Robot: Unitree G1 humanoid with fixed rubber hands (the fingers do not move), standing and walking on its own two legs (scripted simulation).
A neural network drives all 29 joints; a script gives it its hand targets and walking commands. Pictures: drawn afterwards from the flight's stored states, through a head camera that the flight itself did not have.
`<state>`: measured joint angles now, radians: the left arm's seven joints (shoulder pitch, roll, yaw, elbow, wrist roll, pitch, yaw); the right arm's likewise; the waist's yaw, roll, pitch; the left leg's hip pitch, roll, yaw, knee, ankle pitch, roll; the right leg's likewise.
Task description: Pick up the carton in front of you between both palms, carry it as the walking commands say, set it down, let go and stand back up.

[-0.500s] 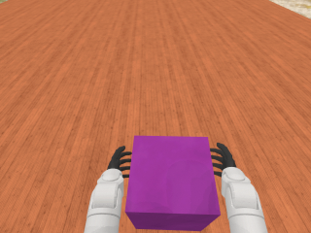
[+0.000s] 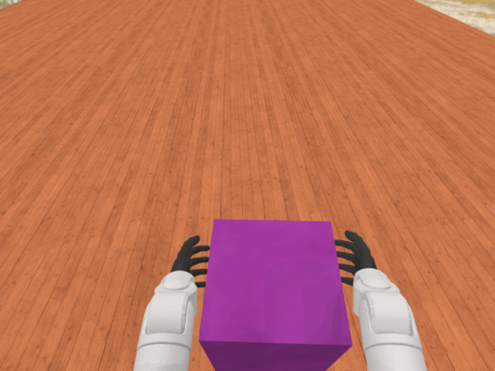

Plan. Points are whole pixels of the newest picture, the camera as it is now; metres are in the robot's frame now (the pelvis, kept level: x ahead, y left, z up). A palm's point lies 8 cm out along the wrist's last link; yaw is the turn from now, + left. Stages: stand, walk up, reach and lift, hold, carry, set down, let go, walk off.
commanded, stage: carry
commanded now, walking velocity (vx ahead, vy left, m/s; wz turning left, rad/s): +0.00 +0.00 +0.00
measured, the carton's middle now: (269, 300) +0.30 +0.00 -0.06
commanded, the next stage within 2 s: hold in 0.06 s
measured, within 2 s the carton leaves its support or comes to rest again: neither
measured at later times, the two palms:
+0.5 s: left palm (191, 284) +0.27 +0.13 +0.04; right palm (385, 298) +0.25 -0.17 +0.05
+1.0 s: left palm (206, 287) +0.33 +0.12 -0.07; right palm (360, 304) +0.29 -0.16 -0.05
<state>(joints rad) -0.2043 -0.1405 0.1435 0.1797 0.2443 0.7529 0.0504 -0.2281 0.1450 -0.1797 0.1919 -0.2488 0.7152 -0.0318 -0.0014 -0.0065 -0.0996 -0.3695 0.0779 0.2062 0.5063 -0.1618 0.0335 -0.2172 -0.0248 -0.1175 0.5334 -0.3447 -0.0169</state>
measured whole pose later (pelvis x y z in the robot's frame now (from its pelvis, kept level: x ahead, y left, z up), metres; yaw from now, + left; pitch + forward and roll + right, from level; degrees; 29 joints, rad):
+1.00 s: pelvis -0.04 +0.04 -0.03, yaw -9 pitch +9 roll +0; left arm -0.57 -0.19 0.48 0.60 0.46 0.36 0.04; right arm -0.59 0.22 -0.57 0.61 -0.47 0.30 0.01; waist 0.00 -0.06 0.07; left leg -0.67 -0.03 0.02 0.73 -0.21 0.04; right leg -0.59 0.03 0.09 0.79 -0.35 0.02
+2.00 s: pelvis -0.09 +0.03 -0.29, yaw -13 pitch +44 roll -5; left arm -1.03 0.14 0.32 0.79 0.17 0.23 0.08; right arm -0.97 0.14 -0.45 0.67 -0.13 0.16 -0.24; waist 0.05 -0.09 -0.09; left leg -2.14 0.01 -0.03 1.78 -0.42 0.03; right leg -2.01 0.11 0.00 1.84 -0.60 0.04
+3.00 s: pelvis -0.11 +0.03 -0.39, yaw -15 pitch +39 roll -3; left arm -1.40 0.38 0.25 1.10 0.05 0.18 -0.06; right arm -1.31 -0.02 -0.39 0.90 -0.05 0.13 -0.18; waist 0.10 -0.10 0.23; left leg -2.36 0.06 -0.03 2.11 -0.43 0.03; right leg -2.26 0.18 -0.01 2.18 -0.61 0.06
